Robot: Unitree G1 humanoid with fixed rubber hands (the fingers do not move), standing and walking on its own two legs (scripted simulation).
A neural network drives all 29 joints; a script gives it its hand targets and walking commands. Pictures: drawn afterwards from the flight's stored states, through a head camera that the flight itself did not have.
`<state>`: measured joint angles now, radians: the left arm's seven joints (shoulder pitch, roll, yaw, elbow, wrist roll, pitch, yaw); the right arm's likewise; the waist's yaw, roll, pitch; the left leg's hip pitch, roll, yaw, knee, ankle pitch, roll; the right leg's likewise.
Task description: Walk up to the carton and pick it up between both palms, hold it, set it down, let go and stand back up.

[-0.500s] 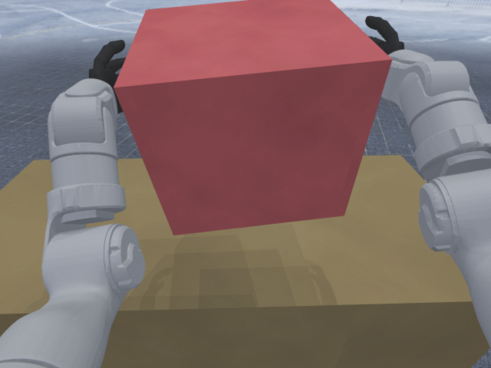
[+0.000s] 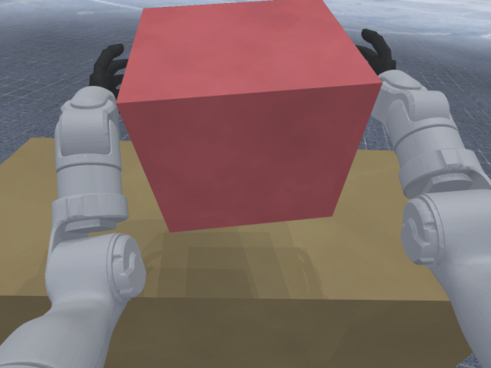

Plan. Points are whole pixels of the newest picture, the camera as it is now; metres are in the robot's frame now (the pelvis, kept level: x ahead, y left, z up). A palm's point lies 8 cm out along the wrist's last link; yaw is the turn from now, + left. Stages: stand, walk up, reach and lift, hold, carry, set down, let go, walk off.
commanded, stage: set down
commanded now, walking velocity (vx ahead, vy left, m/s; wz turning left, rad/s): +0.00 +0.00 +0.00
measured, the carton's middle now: (242, 118) +0.45 +0.01 +0.25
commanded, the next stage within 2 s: none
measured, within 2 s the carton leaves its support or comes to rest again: neither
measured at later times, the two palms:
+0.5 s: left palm (117, 132) +0.38 +0.20 +0.26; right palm (367, 124) +0.39 -0.19 +0.27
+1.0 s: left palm (142, 162) +0.39 +0.17 +0.20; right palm (368, 146) +0.41 -0.22 +0.22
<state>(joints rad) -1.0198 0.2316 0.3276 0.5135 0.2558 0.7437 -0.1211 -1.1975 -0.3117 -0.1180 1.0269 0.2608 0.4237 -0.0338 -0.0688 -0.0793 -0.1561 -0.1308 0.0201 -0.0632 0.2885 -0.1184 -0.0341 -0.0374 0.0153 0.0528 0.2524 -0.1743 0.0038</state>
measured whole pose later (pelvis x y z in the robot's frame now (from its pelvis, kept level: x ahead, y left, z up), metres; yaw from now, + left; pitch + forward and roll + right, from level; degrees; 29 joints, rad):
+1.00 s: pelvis +0.00 +0.00 +0.00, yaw -1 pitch -1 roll +0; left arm -0.70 0.05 0.31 0.33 0.21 0.59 0.03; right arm -0.93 -0.31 -0.09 0.96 0.21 0.19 0.07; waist -0.04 -0.03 -0.09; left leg -0.15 0.03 -0.03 0.29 -0.12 -0.03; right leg -0.07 0.01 0.03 0.26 -0.18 0.00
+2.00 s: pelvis +0.00 -0.01 +0.00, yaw -1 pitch +5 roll +0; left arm -0.65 -0.01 0.34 0.53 0.19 0.32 0.06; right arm -0.85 -0.27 -0.25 1.03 0.00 0.02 0.12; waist 0.03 -0.01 -0.11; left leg -0.26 0.05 -0.01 0.24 -0.08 -0.05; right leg -0.21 0.02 0.00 0.28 -0.16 -0.01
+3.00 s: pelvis +0.01 -0.01 +0.00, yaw -3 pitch +7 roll +0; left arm -0.65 -0.04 0.37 0.58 0.23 0.17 0.07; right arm -0.87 -0.29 -0.28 1.15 -0.05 -0.11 0.15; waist 0.09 -0.02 -0.09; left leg -0.27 0.06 0.03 0.25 -0.10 -0.04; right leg -0.23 0.02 -0.01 0.26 -0.16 -0.01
